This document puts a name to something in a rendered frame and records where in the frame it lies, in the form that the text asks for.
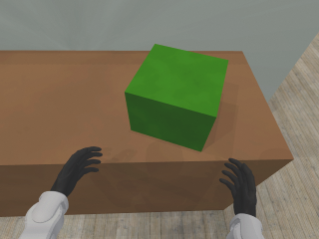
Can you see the left robot forearm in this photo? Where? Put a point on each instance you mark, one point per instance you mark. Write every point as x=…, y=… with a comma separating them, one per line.
x=45, y=219

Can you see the robot right hand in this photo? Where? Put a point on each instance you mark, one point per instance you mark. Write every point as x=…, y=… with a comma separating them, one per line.
x=244, y=189

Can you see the right robot forearm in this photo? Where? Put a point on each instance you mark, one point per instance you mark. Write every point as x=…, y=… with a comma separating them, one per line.
x=245, y=226

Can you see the carton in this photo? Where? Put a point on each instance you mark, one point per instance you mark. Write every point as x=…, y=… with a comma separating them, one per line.
x=175, y=96

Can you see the pedestal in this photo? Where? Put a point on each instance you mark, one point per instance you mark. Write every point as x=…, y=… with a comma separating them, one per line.
x=55, y=102

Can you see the robot left hand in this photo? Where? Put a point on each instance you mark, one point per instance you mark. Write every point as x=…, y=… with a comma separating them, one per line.
x=75, y=168

